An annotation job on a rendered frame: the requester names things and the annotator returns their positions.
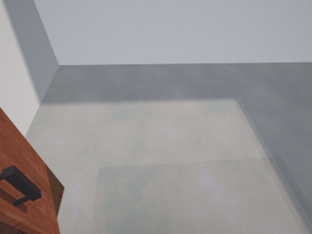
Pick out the cupboard door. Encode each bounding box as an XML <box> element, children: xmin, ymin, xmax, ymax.
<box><xmin>0</xmin><ymin>108</ymin><xmax>60</xmax><ymax>234</ymax></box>

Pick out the handle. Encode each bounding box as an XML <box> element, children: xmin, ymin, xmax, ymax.
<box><xmin>0</xmin><ymin>165</ymin><xmax>42</xmax><ymax>207</ymax></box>

